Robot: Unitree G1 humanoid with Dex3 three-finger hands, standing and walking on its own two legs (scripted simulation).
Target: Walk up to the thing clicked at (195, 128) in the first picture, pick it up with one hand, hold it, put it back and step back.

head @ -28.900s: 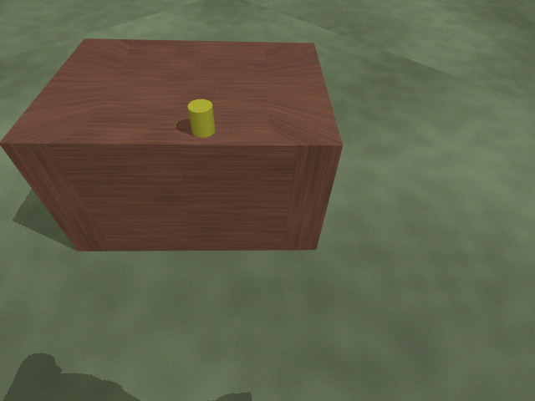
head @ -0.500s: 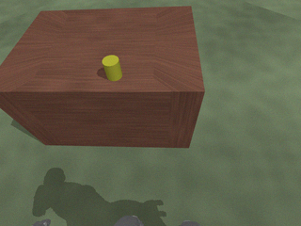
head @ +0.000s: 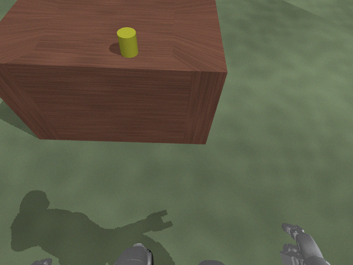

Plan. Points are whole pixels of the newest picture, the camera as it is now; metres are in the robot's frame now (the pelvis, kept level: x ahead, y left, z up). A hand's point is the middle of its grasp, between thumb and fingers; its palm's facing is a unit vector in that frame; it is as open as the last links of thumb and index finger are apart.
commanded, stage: step back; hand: left
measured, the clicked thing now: (128, 42) +0.94 +0.21 -0.11
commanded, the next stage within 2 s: stand in 1.52 s
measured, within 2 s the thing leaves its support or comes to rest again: neither
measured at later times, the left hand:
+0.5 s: hand out of the picture -0.06 +0.27 -0.14, palm faces +0.09 -0.93 -0.34, open 7.4 cm
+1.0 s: hand out of the picture -0.13 +0.29 -0.14, palm faces +0.05 -0.92 -0.38, open 7.4 cm
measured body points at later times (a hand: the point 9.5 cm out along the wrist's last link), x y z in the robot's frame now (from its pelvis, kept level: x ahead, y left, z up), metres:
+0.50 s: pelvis -0.15 +0.00 +0.01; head -0.13 +0.02 +0.46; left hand -0.07 +0.32 -0.12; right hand -0.07 -0.30 -0.11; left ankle -0.18 +0.11 -0.72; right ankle -0.09 -0.13 -0.68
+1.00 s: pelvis -0.16 +0.01 +0.01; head -0.15 +0.02 +0.46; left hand -0.14 +0.34 -0.12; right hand -0.06 -0.30 -0.11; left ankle -0.15 +0.12 -0.72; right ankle -0.17 -0.13 -0.71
